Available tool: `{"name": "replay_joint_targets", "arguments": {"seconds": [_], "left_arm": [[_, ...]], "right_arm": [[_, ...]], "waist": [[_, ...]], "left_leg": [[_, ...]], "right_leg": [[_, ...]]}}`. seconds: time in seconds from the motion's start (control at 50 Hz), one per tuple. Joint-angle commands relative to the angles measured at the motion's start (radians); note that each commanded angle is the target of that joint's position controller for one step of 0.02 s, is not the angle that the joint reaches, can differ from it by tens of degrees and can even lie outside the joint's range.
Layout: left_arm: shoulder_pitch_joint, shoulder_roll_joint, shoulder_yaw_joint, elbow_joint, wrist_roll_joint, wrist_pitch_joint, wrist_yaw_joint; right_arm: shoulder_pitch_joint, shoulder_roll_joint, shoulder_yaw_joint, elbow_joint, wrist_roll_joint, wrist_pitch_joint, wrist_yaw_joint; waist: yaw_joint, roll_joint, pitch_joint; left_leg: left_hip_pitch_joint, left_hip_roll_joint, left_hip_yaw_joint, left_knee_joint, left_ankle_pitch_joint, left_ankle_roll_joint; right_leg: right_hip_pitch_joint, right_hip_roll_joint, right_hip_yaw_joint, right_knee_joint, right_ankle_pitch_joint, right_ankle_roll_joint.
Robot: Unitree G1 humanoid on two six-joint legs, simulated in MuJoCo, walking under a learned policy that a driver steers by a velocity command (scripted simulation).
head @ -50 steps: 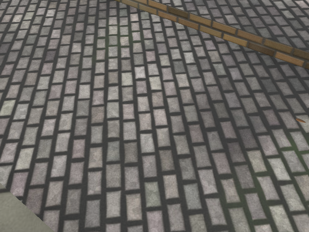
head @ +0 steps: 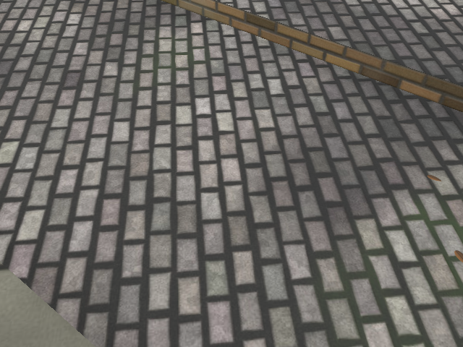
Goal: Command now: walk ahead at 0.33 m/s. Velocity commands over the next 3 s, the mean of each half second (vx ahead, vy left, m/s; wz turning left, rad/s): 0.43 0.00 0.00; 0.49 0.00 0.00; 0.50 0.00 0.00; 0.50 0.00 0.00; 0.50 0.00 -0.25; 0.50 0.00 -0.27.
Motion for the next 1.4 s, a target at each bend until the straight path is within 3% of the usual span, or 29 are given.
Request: {"name": "replay_joint_targets", "arguments": {"seconds": [0.02, 0.1, 0.28, 0.34, 0.46, 0.48, 0.5, 0.52, 0.54, 0.56, 0.58, 0.6, 0.62, 0.64, 0.66, 0.7, 0.74, 0.78, 0.8, 0.86, 0.92, 1.0, 1.02, 1.04, 1.06, 1.08, 1.12, 1.2, 1.4], "left_arm": [[-0.207, 0.056, 0.01, -0.141, 0.033, -0.03, -0.016], [-0.109, 0.106, 0.033, -0.075, 0.047, -0.059, -0.072], [-0.285, 0.078, 0.032, -0.14, 0.047, -0.077, -0.077], [-0.387, 0.099, 0.04, -0.2, 0.034, -0.088, -0.082], [-0.405, 0.037, 0.011, -0.219, 0.022, -0.09, -0.12], [-0.33, -0.042, -0.027, -0.166, 0.125, -0.076, -0.092], [-0.321, 0.028, -0.008, -0.16, 0.133, -0.072, -0.07], [-0.274, 0.102, 0.011, -0.132, 0.115, -0.076, -0.056], [-0.12, 0.218, 0.062, -0.114, -0.081, -0.108, -0.052], [0.127, 0.267, 0.078, -0.039, -0.09, -0.125, -0.053], [0.288, 0.281, 0.07, 0.01, -0.05, -0.129, -0.07], [0.371, 0.255, 0.067, 0.026, -0.045, -0.125, -0.087], [0.387, 0.232, 0.068, 0.057, -0.039, -0.11, -0.089], [0.234, 0.104, 0.028, 0.052, -0.03, -0.105, -0.078], [0.116, 0.148, 0.031, 0.027, -0.014, -0.118, -0.06], [-0.017, 0.079, -0.001, 0.007, 0.003, -0.131, -0.062], [-0.1, 0.048, -0.024, 0.013, -0.002, -0.14, -0.062], [-0.161, 0.075, -0.027, -0.015, 0.015, -0.158, -0.037], [-0.11, 0.078, -0.028, -0.013, 0.022, -0.164, -0.023], [0.011, 0.174, 0.006, 0.016, -0.034, -0.164, 0.003], [0.133, 0.144, 0.021, 0.053, -0.037, -0.133, 0.004], [0.123, 0.138, 0.03, 0.028, -0.006, -0.097, -0.015], [0.164, 0.075, 0.01, 0.005, 0.01, -0.102, -0.022], [0.241, -0.021, -0.028, 0.005, -0.002, -0.121, -0.038], [0.151, 0.086, 0.003, -0.001, -0.034, -0.141, -0.045], [0.018, 0.145, 0.019, -0.058, -0.052, -0.152, -0.042], [-0.063, 0.13, 0.026, -0.084, -0.028, -0.149, -0.025], [-0.006, 0.07, 0.029, -0.079, -0.018, -0.116, -0.011], [-0.336, 0.058, 0.013, -0.183, -0.019, -0.129, -0.032]], "right_arm": [[0.155, -0.185, -0.036, 0.019, 0.003, -0.029, -0.005], [0.072, -0.103, -0.022, -0.021, -0.001, -0.096, 0.001], [0.251, -0.078, -0.009, 0.016, -0.016, -0.14, 0.003], [0.275, -0.099, -0.019, 0.035, -0.032, -0.158, -0.021], [0.247, -0.071, 0.0, 0.001, -0.026, -0.152, -0.032], [0.492, -0.044, 0.044, 0.106, -0.079, -0.142, 0.016], [0.448, -0.067, 0.035, 0.077, -0.052, -0.14, 0.035], [0.415, -0.092, 0.034, 0.047, -0.052, -0.133, 0.048], [0.139, -0.235, -0.033, -0.038, 0.06, -0.099, 0.018], [0.154, -0.2, -0.019, -0.044, 0.053, -0.1, 0.01], [0.376, -0.007, 0.021, 0.032, 0.058, -0.126, 0.02], [0.431, -0.04, 0.031, 0.026, 0.105, -0.175, 0.035], [0.287, -0.063, 0.016, -0.037, 0.141, -0.187, 0.028], [0.073, -0.073, 0.013, -0.107, 0.11, -0.175, 0.013], [0.075, -0.049, 0.015, -0.141, 0.117, -0.164, 0.0], [0.067, -0.027, 0.015, -0.17, 0.056, -0.13, -0.001], [0.009, 0.033, 0.03, -0.225, 0.063, -0.104, 0.003], [-0.081, -0.05, 0.008, -0.282, 0.03, -0.117, -0.003], [-0.067, -0.047, 0.0, -0.259, 0.002, -0.131, 0.002], [-0.229, -0.026, 0.01, -0.318, 0.034, -0.13, 0.027], [-0.363, -0.051, 0.002, -0.362, 0.034, -0.13, 0.053], [-0.105, -0.157, -0.05, -0.302, 0.029, -0.13, 0.061], [0.075, -0.233, -0.071, -0.264, 0.02, -0.13, 0.061], [0.201, -0.276, -0.082, -0.216, 0.03, -0.128, 0.069], [0.202, -0.199, -0.061, -0.21, 0.033, -0.125, 0.065], [0.063, -0.179, -0.05, -0.231, 0.033, -0.124, 0.057], [-0.099, -0.141, -0.036, -0.258, 0.01, -0.132, 0.056], [-0.091, -0.125, -0.031, -0.221, 0.016, -0.146, 0.052], [0.079, -0.183, -0.046, -0.135, 0.038, -0.126, 0.023]], "waist": [[-0.06, 0.171, 0.234], [0.021, 0.081, 0.161], [-0.047, 0.115, 0.174], [-0.08, 0.084, 0.232], [-0.141, 0.013, 0.212], [-0.121, 0.003, 0.162], [-0.11, -0.015, 0.193], [-0.085, -0.044, 0.132], [0.04, -0.055, 0.135], [0.139, -0.137, -0.04], [0.116, -0.434, -0.285], [0.168, -0.43, -0.501], [0.189, -0.339, -0.48], [0.14, -0.065, -0.205], [0.085, -0.09, -0.165], [-0.003, 0.046, -0.076], [-0.064, -0.002, 0.079], [-0.079, -0.048, 0.197], [-0.059, -0.019, 0.145], [-0.009, -0.052, 0.132], [0.052, 0.018, 0.189], [-0.077, -0.056, -0.035], [-0.111, 0.033, -0.207], [-0.104, 0.265, -0.397], [-0.128, 0.189, -0.363], [-0.106, 0.151, -0.165], [-0.027, 0.008, -0.024], [0.041, 0.054, 0.007], [-0.06, 0.073, 0.09]], "left_leg": [[0.054, 0.426, -0.512, -0.299, -0.461, 0.155], [-0.023, 0.245, -0.245, -0.287, -0.105, 0.103], [0.138, 0.246, -0.147, -0.105, 0.411, 0.133], [0.26, 0.253, -0.179, -0.04, 0.302, 0.115], [-0.007, 0.174, -0.126, 0.173, 0.203, 0.07], [0.111, 0.191, -0.148, 0.176, 0.22, 0.042], [0.177, 0.183, -0.16, 0.224, 0.303, 0.031], [0.182, 0.157, -0.158, 0.299, 0.41, 0.011], [-0.02, 0.17, -0.15, 0.577, 0.529, 0.022], [-0.228, 0.113, -0.087, 0.909, 0.382, -0.027], [-0.641, -0.033, -0.067, 1.485, -0.51, -0.081], [-0.787, -0.082, -0.259, 1.68, -0.533, -0.068], [-0.907, -0.028, -0.202, 1.696, -0.448, -0.07], [-0.978, 0.058, -0.051, 1.632, -0.324, -0.065], [-1.003, 0.072, -0.038, 1.69, -0.201, -0.08], [-0.898, 0.145, -0.067, 1.691, -0.152, -0.063], [-0.946, 0.205, -0.134, 1.516, -0.117, -0.025], [-0.672, 0.173, -0.051, 0.853, 0.206, -0.05], [-0.47, 0.143, -0.015, 0.664, 0.44, -0.058], [-0.442, 0.116, -0.035, 0.382, 0.545, -0.081], [-0.61, 0.095, -0.024, 0.183, 0.477, -0.036], [-0.239, 0.018, 0.033, 0.234, 0.317, 0.058], [0.18, 0.202, -0.184, 0.315, 0.418, 0.164], [0.474, 0.428, -0.682, 0.131, 0.11, 0.311], [0.471, 0.402, -0.777, 0.028, -0.084, 0.259], [0.299, 0.379, -0.634, -0.004, -0.047, 0.206], [-0.033, 0.325, -0.439, -0.067, 0.174, 0.174], [-0.184, 0.258, -0.264, -0.161, 0.262, 0.169], [-0.084, 0.23, -0.103, -0.159, 0.282, 0.113]], "right_leg": [[-0.525, -0.044, 0.029, 0.274, -0.109, 0.008], [-0.359, -0.057, -0.002, 0.44, 0.105, 0.053], [-0.487, -0.103, 0.008, 0.365, 0.265, 0.035], [-0.65, -0.157, 0.09, 0.186, 0.338, 0.034], [-0.235, -0.153, 0.031, -0.094, 0.669, 0.013], [-0.242, -0.239, 0.104, -0.122, 0.714, -0.017], [-0.266, -0.217, 0.064, -0.168, 0.596, -0.019], [-0.142, -0.189, 0.025, -0.159, 0.534, -0.02], [0.054, -0.109, 0.002, -0.097, 0.469, -0.01], [0.41, -0.181, 0.01, 0.012, 0.754, -0.025], [0.901, -0.358, 0.156, 0.344, 1.117, -0.133], [1.009, -0.457, 0.454, 0.258, 0.93, -0.273], [0.953, -0.511, 0.592, 0.026, 0.431, -0.317], [0.689, -0.423, 0.513, -0.116, 0.267, -0.242], [0.546, -0.501, 0.561, -0.131, 0.307, -0.304], [0.183, -0.472, 0.459, -0.108, 0.412, -0.285], [-0.044, -0.426, 0.348, -0.172, 0.313, -0.209], [-0.33, -0.2, 0.068, -0.31, 0.295, -0.123], [-0.369, -0.129, -0.006, -0.275, 0.356, -0.106], [-0.117, -0.24, 0.081, -0.373, 0.391, -0.149], [0.221, -0.29, 0.095, -0.295, 0.427, -0.118], [0.304, -0.233, 0.046, 0.126, 0.879, -0.076], [-0.005, -0.163, 0.019, 0.459, 0.618, -0.038], [-0.324, 0.015, 0.057, 0.83, -0.19, 0.015], [-0.456, -0.019, 0.179, 0.935, -0.284, -0.002], [-0.539, -0.072, 0.138, 0.93, -0.199, -0.01], [-0.43, -0.156, 0.113, 0.81, -0.052, -0.007], [-0.327, -0.204, 0.097, 0.642, 0.013, 0.014], [-0.346, -0.143, 0.031, 0.123, 0.363, 0.059]]}}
